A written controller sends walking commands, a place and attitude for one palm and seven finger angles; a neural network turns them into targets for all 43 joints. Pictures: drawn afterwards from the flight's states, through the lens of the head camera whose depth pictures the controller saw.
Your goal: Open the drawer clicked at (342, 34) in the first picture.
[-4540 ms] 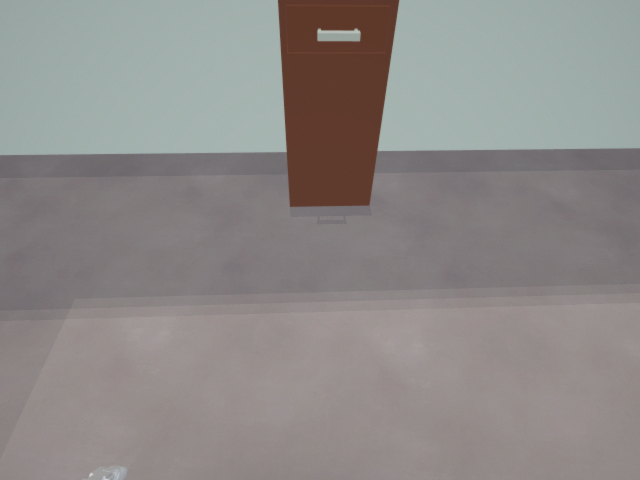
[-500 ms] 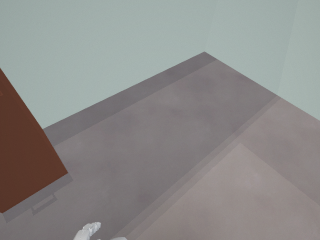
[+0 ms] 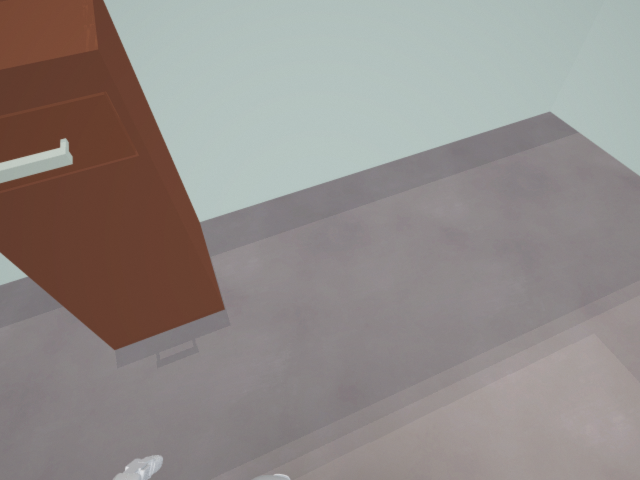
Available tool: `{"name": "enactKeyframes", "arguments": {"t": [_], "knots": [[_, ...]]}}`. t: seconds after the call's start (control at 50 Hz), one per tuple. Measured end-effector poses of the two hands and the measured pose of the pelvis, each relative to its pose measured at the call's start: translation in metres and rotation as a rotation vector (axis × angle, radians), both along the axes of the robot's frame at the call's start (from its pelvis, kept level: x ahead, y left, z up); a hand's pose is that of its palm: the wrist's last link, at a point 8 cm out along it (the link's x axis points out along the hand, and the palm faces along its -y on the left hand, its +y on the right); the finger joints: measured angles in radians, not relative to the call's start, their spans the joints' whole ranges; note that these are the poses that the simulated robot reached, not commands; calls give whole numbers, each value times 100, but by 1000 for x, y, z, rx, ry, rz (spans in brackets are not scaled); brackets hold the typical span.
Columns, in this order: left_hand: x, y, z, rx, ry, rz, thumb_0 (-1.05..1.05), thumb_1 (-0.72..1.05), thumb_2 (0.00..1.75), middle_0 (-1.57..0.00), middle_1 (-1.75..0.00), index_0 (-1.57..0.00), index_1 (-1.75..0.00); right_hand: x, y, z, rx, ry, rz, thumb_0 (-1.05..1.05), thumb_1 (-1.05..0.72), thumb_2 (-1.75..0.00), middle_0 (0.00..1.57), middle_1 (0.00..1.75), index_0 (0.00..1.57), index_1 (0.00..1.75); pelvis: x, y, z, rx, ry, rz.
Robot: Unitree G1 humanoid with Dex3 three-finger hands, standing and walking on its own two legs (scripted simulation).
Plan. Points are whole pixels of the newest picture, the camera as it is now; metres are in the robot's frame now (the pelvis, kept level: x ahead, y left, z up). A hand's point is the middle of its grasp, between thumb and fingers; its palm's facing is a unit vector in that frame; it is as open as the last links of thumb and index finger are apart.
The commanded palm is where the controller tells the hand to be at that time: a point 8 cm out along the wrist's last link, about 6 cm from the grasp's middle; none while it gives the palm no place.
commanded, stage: turn to face it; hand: left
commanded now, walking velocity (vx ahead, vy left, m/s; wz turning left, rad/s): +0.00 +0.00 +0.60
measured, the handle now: (29, 158) +0.62 +0.57 +0.02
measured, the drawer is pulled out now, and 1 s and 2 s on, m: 0.00 0.00 0.00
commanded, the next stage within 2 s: take the last steps up to it in 0.68 s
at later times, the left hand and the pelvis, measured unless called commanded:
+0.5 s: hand out of the picture -0.06 +0.25 -0.17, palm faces +0.34 -0.91 -0.25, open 7.4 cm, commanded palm none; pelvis -0.02 +0.02 +0.00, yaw +17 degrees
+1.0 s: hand out of the picture -0.06 +0.18 -0.14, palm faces +0.47 -0.85 -0.25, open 7.3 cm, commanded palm none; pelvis -0.01 +0.00 +0.02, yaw +26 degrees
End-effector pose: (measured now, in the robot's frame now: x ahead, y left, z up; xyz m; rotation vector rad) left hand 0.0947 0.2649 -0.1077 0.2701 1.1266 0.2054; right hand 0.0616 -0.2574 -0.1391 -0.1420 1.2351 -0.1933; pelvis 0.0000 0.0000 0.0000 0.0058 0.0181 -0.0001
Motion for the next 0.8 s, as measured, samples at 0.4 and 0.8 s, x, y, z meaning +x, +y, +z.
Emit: {"name": "enactKeyframes", "arguments": {"t": [0.4, 0.8], "knots": [[-151, 6, -37, -114, 140, 336, 0, 90, 90, -20, -31, -21, -30, 105, 53, 24, -60, -100, 375, 0, -91, -90, 19, 30, 20, 30, -17, 17, -5, 6, -11, 278], [-145, -4, -6, -43, 45, 408, 0, 91, 90, -20, -30, -20, -30, 57, 62, -5, 47, 28, 405, 0, -90, -90, 20, 30, 21, 30, -21, 1, 3, 18, -23, 385]]}}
